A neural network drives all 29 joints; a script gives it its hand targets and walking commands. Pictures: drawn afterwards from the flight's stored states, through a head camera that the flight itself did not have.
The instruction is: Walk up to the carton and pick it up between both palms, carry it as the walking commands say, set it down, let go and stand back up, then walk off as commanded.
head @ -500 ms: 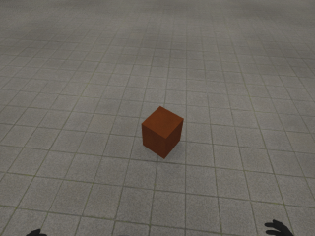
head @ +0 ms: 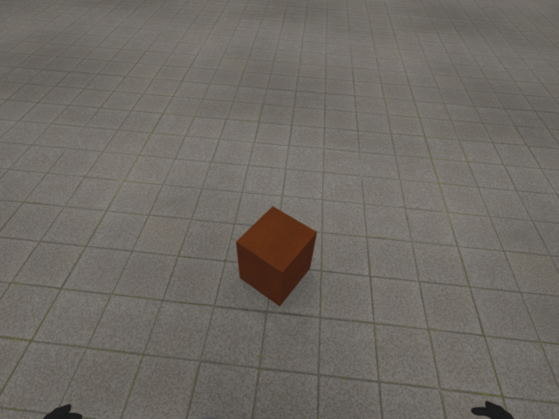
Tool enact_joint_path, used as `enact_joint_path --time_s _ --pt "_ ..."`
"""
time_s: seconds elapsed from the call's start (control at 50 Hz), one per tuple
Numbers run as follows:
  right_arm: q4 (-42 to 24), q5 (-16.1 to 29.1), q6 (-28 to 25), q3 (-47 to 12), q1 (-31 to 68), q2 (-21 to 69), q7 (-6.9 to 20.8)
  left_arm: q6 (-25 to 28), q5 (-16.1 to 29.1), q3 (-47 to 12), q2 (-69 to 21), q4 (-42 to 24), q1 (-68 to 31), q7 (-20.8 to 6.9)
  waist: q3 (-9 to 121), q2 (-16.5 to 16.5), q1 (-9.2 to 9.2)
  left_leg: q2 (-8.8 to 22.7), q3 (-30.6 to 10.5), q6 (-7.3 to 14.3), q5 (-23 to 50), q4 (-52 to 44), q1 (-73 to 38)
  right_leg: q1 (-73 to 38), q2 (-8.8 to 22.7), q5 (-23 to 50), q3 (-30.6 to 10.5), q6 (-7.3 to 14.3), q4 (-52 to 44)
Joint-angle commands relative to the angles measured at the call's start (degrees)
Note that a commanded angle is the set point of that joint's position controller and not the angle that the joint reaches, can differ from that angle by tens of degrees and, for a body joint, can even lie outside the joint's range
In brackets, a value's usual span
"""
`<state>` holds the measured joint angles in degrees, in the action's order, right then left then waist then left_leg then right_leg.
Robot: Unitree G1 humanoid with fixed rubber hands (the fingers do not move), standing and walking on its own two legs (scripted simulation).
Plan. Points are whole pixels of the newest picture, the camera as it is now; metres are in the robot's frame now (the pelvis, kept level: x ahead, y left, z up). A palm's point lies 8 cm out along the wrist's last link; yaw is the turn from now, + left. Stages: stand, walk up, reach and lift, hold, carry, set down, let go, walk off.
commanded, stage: walk up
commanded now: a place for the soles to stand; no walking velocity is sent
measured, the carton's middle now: (276, 256) +0.77 +0.01 -0.62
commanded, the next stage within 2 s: none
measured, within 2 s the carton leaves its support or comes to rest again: neither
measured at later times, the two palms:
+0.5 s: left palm (55, 380) +0.20 +0.34 -0.09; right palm (504, 407) +0.17 -0.31 -0.06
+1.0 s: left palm (78, 314) +0.30 +0.34 -0.09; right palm (475, 341) +0.26 -0.30 -0.06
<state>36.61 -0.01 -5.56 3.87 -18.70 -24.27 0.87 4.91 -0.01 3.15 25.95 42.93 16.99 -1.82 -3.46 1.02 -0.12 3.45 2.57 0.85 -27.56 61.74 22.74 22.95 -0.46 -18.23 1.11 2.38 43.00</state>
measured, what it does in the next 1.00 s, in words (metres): walks ahead: left foot, then right foot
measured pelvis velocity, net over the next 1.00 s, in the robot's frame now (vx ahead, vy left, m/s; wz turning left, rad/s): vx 0.21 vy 0.02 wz -0.02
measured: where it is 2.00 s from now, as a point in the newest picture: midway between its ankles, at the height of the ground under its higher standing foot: (273, 398)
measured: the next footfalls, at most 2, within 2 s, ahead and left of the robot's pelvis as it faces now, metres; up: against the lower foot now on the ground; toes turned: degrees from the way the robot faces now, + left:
left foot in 0.20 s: +0.14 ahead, +0.15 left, +0.00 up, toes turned +4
right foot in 0.54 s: +0.21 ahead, -0.11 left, +0.00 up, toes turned -1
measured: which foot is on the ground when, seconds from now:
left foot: up 0.00-0.18, down 0.20-0.54, up 0.56-0.78, down 0.80-1.00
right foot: down 0.00-0.22, up 0.24-0.52, down 0.54-0.82, up 0.84-1.00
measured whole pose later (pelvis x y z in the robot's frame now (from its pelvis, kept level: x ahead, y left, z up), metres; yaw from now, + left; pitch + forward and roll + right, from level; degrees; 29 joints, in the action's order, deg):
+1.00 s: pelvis +0.21 +0.02 +0.00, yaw -1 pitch +0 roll -1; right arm 36.6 0.0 -5.5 4.1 -24.3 -24.3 0.2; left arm 3.9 0.0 3.2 26.6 42.3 17.4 -1.8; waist -3.8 1.9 -0.2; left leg 2.6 3.0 0.9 -21.9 43.2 21.1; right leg 30.2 0.2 -24.6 -1.6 1.8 58.6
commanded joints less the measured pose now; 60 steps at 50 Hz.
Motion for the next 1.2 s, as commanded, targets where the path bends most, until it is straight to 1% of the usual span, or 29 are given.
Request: enact_joint_path --time_s 0.0,0.1,0.16,0.18,0.2,0.22,0.26,0.34,0.42,0.46,0.48,0.5,0.52,0.56,0.64,0.74,0.76,0.78,0.8,0.82,0.88,0.96,1.0,1.04,1.06,1.08,1.1,1.12,1.18 --pt "2.14 -0.75 0.18 2.86 0.15 -13.25 0.63 1.14 -0.36 5.24 16.50 -3.16 4.82 0.52 -2.62 6.86 2.60 1.98 -2.55 0.69 1.87 -5.58 13.98 -7.61 15.33 -7.54 -23.61 13.52 -25.12" --pt "1.47 -0.92 -0.28 3.97 3.07 -13.21 0.94 0.38 -0.68 5.84 17.18 -3.40 5.44 0.07 -3.70 11.81 3.76 1.18 -1.55 0.16 0.27 -16.00 11.96 -10.90 15.24 -7.71 -23.44 12.61 -22.25" --pt "4.38 -1.18 -1.97 4.58 -5.32 -13.34 0.43 -0.23 -0.53 3.99 14.40 -4.73 -0.73 -0.22 6.17 7.33 -2.18 -1.83 -0.90 1.50 9.72 -27.18 -9.40 -1.58 12.77 -0.03 -15.28 8.29 -8.28" --pt "5.87 -1.82 -2.47 5.93 -11.20 -16.61 -0.21 -0.33 -0.67 3.26 10.61 -6.66 -3.28 -0.48 7.43 -3.03 -6.35 3.09 -11.74 3.71 -0.30 -36.77 -20.65 10.19 6.52 -2.95 -7.13 4.94 9.30" --pt "3.46 -2.78 -3.14 6.91 -10.77 -22.49 -0.97 0.08 0.30 1.67 3.58 -8.18 -3.59 -0.14 4.71 -20.15 -6.21 18.13 -39.29 7.37 -9.93 -48.04 -27.22 27.53 -2.65 -9.96 -1.98 0.55 23.08" --pt "2.16 -0.59 -2.37 6.64 -8.44 -22.89 -0.86 -0.56 -0.90 3.85 12.83 -6.58 -3.63 0.54 2.94 -8.16 -6.37 21.67 -44.31 9.43 -15.80 -48.85 -25.11 28.78 0.20 -11.85 -7.63 -0.59 25.25" --pt "1.88 -0.36 -2.00 5.86 -7.19 -18.28 -0.81 -0.42 -0.72 3.39 13.57 -4.95 -2.65 0.13 3.77 -2.81 -4.67 18.00 -31.99 9.20 7.24 -41.27 -27.38 25.78 2.53 -4.90 -6.61 -1.09 20.83" --pt "1.65 -1.31 -1.70 4.76 -8.04 -16.99 -0.69 0.30 -0.10 2.41 9.86 -5.29 -2.17 -0.31 7.12 -14.15 -4.36 12.93 -16.31 13.04 37.90 -34.22 -26.60 18.22 3.15 -10.52 -0.66 -2.24 9.81" --pt "-0.29 -0.69 -0.94 4.73 -6.07 -16.05 -0.39 0.73 -0.59 2.30 8.83 -5.72 -3.59 -0.48 5.01 -14.66 -4.20 14.20 -12.81 13.82 36.21 -32.91 -17.86 11.46 2.84 -5.85 2.85 -0.46 2.22" --pt "-1.73 -0.36 -0.28 4.42 -0.37 -16.06 0.00 1.59 -0.37 2.92 8.55 -4.69 3.08 -0.41 5.68 -13.12 1.83 12.07 -9.58 10.74 24.82 -26.64 -8.49 -2.44 0.71 -2.34 2.85 1.39 -11.74" --pt "-2.15 -0.82 -0.24 3.68 -0.60 -14.31 0.03 2.30 -1.01 3.95 11.96 -0.90 10.67 0.24 8.94 -4.19 5.20 8.12 -4.93 6.93 22.97 -13.30 -0.79 -13.98 0.78 -2.49 -1.29 1.11 -15.34" --pt "-3.65 -0.38 -0.41 1.72 -1.07 -8.58 0.21 2.64 -2.45 6.30 17.76 -0.83 15.16 0.91 8.82 10.68 7.28 1.47 -1.08 2.62 14.65 3.79 15.11 -25.34 12.53 -6.03 -24.46 4.71 -21.30" --pt "-3.33 -0.46 0.12 1.11 0.16 -8.49 -0.20 2.47 -1.48 6.56 19.88 -2.91 12.60 1.68 8.01 8.72 5.67 -3.00 -2.70 2.31 -3.13 5.90 25.39 -26.66 22.03 -10.24 -44.37 10.76 -28.00" --pt "-1.64 -0.30 0.56 3.01 1.17 -14.53 -0.56 2.17 -0.69 5.84 18.65 -3.07 8.90 1.74 5.29 -1.32 4.39 0.73 -7.51 2.77 -3.27 8.63 25.23 -23.49 21.55 -0.68 -38.16 13.72 -21.03" --pt "0.58 -0.38 0.61 3.43 0.06 -13.18 0.34 1.41 -0.28 5.20 16.68 -3.24 7.12 1.42 -4.77 9.45 2.46 2.06 -3.07 1.13 -0.56 -3.20 16.36 -7.27 16.13 1.73 -25.36 13.62 -22.20" --pt "3.66 -0.38 -0.87 4.13 -4.19 -12.41 0.71 0.10 -0.90 4.83 16.17 -5.52 -1.62 0.28 0.43 9.78 -1.95 -1.58 1.21 1.61 4.61 -26.51 -4.45 -0.83 11.43 0.15 -16.33 10.49 -12.29" --pt "5.53 -1.08 -1.65 4.85 -11.56 -13.68 -0.24 -0.41 -0.77 3.53 12.16 -6.05 -2.46 0.00 5.81 2.58 -5.87 -2.20 -3.30 2.48 4.97 -33.87 -16.91 4.78 8.32 2.84 -12.56 7.45 2.38" --pt "5.02 -2.91 -2.42 6.56 -14.90 -19.54 -0.96 -0.11 -0.47 2.17 4.87 -7.41 -2.58 0.06 9.51 -17.16 -8.02 11.49 -27.92 6.24 -5.18 -42.01 -30.35 20.61 1.25 0.66 -3.12 2.31 23.71" --pt "2.15 -1.21 -2.38 6.75 -11.51 -22.42 -1.34 -0.22 -0.27 2.75 7.59 -7.92 -2.45 0.66 6.33 -11.57 -6.76 21.86 -42.92 7.89 -3.05 -47.23 -29.47 28.02 -2.83 -9.37 -6.15 0.10 26.62" --pt "2.46 -0.16 -1.77 6.75 -8.66 -23.25 -1.16 -0.93 -1.36 3.80 13.35 -7.10 -4.94 1.02 2.19 -3.38 -5.46 22.42 -43.57 11.60 -5.99 -45.03 -23.68 28.17 1.49 -9.53 -9.44 -1.33 26.78" --pt "1.80 -0.63 -1.74 5.22 -7.13 -17.03 -1.42 -0.13 -0.70 3.30 10.39 -5.97 -2.11 0.27 2.58 -4.02 -3.54 15.86 -22.91 12.72 23.71 -37.24 -24.21 23.17 4.28 -8.86 -4.32 -1.58 17.43" --pt "0.49 -0.47 -1.37 4.41 -7.63 -15.95 -1.42 0.42 -0.07 2.27 8.17 -6.88 -3.34 0.20 5.04 -12.89 -3.77 14.91 -14.32 14.40 42.96 -30.74 -23.37 19.84 3.62 -9.72 0.23 -1.23 7.47" --pt "-0.32 -0.45 -0.66 4.03 -4.67 -15.58 -1.08 0.48 -0.59 2.27 8.53 -5.58 -3.01 0.21 4.89 -14.25 -3.01 14.07 -11.74 13.51 40.62 -31.27 -12.86 8.56 3.61 -4.72 1.05 -0.67 2.63" --pt "-1.95 -0.45 0.04 3.54 1.70 -15.47 -0.69 1.31 -0.73 3.48 10.63 -2.79 5.55 0.86 5.47 -13.52 3.26 9.96 -6.13 9.38 32.42 -21.61 -3.37 -6.78 -0.19 -0.85 3.33 0.86 -10.60" --pt "-2.19 -0.14 0.17 2.68 -1.24 -11.45 -0.50 2.08 -1.81 4.75 13.30 -1.12 10.20 1.75 8.13 -3.50 5.12 6.01 -3.94 5.34 28.90 -7.06 4.92 -17.27 3.10 0.35 -5.39 2.04 -14.52" --pt "-2.30 0.44 0.49 0.78 -3.12 -5.79 -0.63 1.97 -2.10 6.26 17.87 -2.40 10.17 2.30 9.83 11.82 4.14 -1.19 -1.09 0.91 6.66 3.42 17.57 -23.23 17.34 5.11 -31.92 7.30 -21.10" --pt "-2.88 -0.27 1.24 0.85 -3.11 -7.69 -1.34 1.52 -1.46 5.99 19.44 -3.23 6.80 2.59 9.65 5.52 2.35 -2.94 -4.25 1.81 -6.32 4.57 22.18 -21.41 23.75 5.59 -40.03 13.23 -21.13" --pt "-1.43 -0.26 1.57 2.42 -1.13 -11.65 -2.06 1.53 -1.20 5.39 19.57 -3.15 3.11 2.78 4.54 -3.92 1.68 -0.03 -5.56 1.92 -7.30 5.62 19.56 -14.86 24.46 2.25 -39.44 15.47 -21.99" --pt "0.85 0.05 1.67 2.75 -3.97 -12.57 -1.28 0.18 -0.54 4.54 15.85 -2.90 1.19 2.01 -1.82 11.08 0.74 1.83 -3.02 1.99 -4.60 -1.87 13.04 -2.29 15.36 -6.76 -22.56 12.62 -20.40"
